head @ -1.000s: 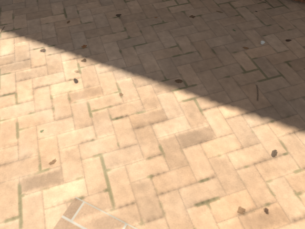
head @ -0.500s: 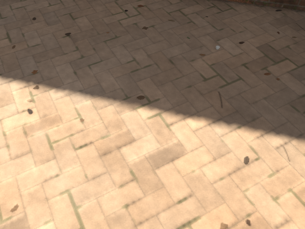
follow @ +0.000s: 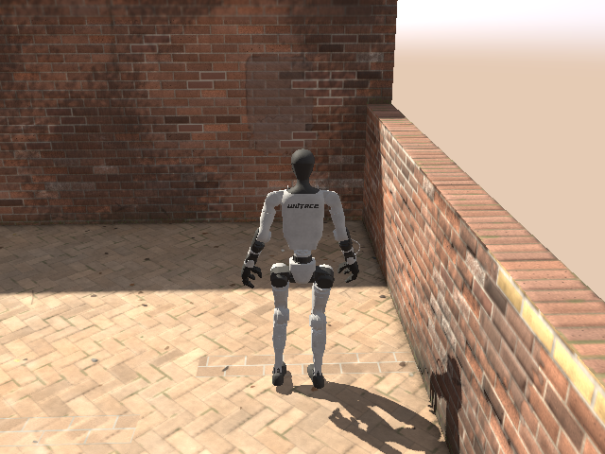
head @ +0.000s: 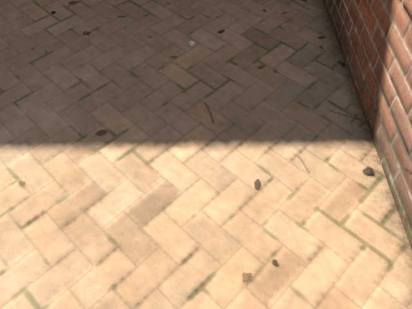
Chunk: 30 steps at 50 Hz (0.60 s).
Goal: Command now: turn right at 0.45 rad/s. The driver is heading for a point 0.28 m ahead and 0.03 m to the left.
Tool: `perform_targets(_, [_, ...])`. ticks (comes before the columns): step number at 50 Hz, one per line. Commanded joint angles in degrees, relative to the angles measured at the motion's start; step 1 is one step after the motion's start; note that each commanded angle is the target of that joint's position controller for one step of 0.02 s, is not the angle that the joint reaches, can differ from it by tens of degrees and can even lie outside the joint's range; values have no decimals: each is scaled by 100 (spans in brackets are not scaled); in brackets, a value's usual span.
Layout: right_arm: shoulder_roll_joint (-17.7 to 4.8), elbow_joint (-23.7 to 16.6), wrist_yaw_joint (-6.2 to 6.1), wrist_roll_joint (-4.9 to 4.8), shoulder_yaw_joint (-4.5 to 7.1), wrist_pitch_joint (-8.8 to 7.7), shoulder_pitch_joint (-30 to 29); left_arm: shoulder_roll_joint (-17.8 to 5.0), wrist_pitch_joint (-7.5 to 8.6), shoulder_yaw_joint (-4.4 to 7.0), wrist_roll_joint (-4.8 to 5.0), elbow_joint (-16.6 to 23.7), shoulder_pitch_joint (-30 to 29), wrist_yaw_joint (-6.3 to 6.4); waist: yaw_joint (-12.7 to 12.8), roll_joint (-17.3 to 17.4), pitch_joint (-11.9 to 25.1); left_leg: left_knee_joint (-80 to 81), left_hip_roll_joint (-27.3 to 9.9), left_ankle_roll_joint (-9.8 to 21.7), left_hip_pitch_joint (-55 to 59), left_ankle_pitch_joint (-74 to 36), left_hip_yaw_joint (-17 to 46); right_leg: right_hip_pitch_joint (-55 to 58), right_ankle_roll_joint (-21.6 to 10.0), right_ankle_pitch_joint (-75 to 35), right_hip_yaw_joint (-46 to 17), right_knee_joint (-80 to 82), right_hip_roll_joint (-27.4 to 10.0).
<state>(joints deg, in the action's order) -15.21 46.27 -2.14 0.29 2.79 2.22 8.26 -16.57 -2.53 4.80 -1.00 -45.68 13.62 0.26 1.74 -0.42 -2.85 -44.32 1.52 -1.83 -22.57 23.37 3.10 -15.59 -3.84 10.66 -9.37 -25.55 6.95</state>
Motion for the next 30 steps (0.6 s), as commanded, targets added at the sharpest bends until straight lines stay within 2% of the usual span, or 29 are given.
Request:
perform_targets(1, [-492, -370, -37, -41, 82, -113, 247, -894, 21, 210, -16, 314, -56, -12, -72, -716, 665, 621, 106, 127, 308, 7, -93, 650, -835, -2188, -1668, 336, -1548])
perform_targets(3, [-406, -295, -60, -21, 52, -166, 625, -822, -11, 168, 42, 327, -308, -4, -338, -622, 649, 1972, 134, 237, 1206, -794, -192, 259, -492, -1796, -1586, 100, -1285])
perform_targets(4, [-563, -298, -94, 46, 80, -211, 672, -666, -4, 111, 69, 345, -275, 16, -326, -305, 602, 2680, -270, 342, 1681, -1075, 220, -154, -190, -901, -1430, -152, -1014])
perform_targets(5, [-939, -419, -125, 152, 108, -235, 518, -216, 19, -10, 52, 355, 100, 21, -66, 958, 684, 3265, -1678, 640, 2066, -1147, 1709, -665, 122, 895, -609, -1182, -340])
perform_targets(6, [-1288, -520, -67, 144, 169, -205, 251, -541, -1, 77, 20, 355, 65, 82, -110, 1300, 414, 3205, -2340, 1379, 1312, -1990, 2516, -1039, 212, 2327, 148, -1977, 309])
perform_targets(7, [-1047, -489, -18, 131, 123, -215, 323, -720, -20, 115, -54, 289, 106, 91, -82, 924, 347, 3132, -2343, 1690, 1013, -2294, 2424, -800, 247, 2294, -24, -2737, 18])
perform_targets(8, [-715, -503, 13, 70, 30, -238, 36, -695, -28, 125, -24, 166, 116, 60, 54, 643, 149, 3079, -1961, 1579, 879, -2308, 1861, -754, 280, 1916, -74, -3013, -76])
perform_targets(9, [-588, -537, 27, 75, -7, -241, -183, -629, -41, 114, 0, 65, 184, 34, 130, 628, 75, 3006, -1559, 1362, 876, -2460, 1317, -694, 358, 1612, -18, -3135, -87])
perform_targets(10, [-580, -533, 1, 71, -20, -260, -208, -586, -54, 99, -13, 14, 211, 4, 130, 832, 167, 2932, -1351, 1250, 1093, -2771, 1032, -711, 426, 1429, 42, -3141, -95])
perform_targets(12, [-567, -411, -5, 62, -35, -280, 36, -482, -65, 38, -1, -72, 153, -26, -8, 860, 316, 2726, -1187, 1234, 1516, -3550, 716, -658, 576, 1411, 171, -2810, -106])
perform_targets(15, [-602, -218, 14, 61, -41, -273, 306, -282, -90, -90, 53, -118, -124, 0, -202, 882, 421, 2575, -1192, 1259, 1837, -3450, 679, -289, 657, 1529, 470, -1680, -313])
perform_targets(18, [-742, -45, 53, 104, 4, -205, 463, -297, -87, -140, 114, -236, -179, 77, -302, 1076, 383, 2433, -1188, 1257, 1833, -3396, 837, 182, 537, 1330, 779, -531, -359])
perform_targets(20, [-761, 54, 59, 61, 16, -178, 410, -253, -18, -185, 94, -433, 90, 134, -87, 846, 366, 2247, -1112, 994, 1556, -3472, 788, 932, 408, -46, 793, 908, -468])
perform_targets(21, [-673, 74, 64, 53, -8, -212, 472, -410, 44, -171, 27, -475, 82, 168, -120, 644, 475, 2230, -1079, 759, 1244, -3159, 824, 1440, 326, -507, 372, 1091, -761])
perform_targets(22, [-550, 22, 100, 35, -37, -254, 521, -675, 117, -156, -64, -470, 88, 198, -235, 160, 650, 2024, -866, 561, 894, -2592, 601, 1842, 202, -1163, -254, 939, -1387])
perform_targets(23, [-320, 107, 109, -30, -87, -234, 560, -664, 141, -184, 28, -574, -284, 157, -476, -596, 370, 2488, -434, 474, 1247, -1559, 220, 991, -36, -1398, -317, 711, -1544])
perform_targets(24, [-455, 245, 80, 29, -72, -211, 452, -391, 183, -253, 38, -546, -438, 110, -356, -434, 266, 2525, -433, 411, 1522, -1531, 220, 807, -30, -969, -286, 765, -1454])
perform_targets(25, [-559, 337, 70, 39, -32, -196, 376, -359, 216, -271, 33, -609, -384, 100, -253, -319, 130, 2494, -447, 417, 1556, -1666, 241, 689, 43, -710, -173, 817, -1316])
perform_targets(27, [-570, 476, 98, 40, -15, -188, 405, -392, 239, -295, 38, -823, -188, 152, -232, -358, 52, 2467, -537, 454, 1657, -1989, 275, 636, 101, -634, -76, 886, -1187])
perform_targets(30, [-444, 725, 95, 31, -60, -199, 514, -343, 255, -326, 52, -1027, -116, 173, -243, -241, 42, 2556, -560, 421, 1594, -1921, 277, 716, 94, -524, -40, 918, -1166])
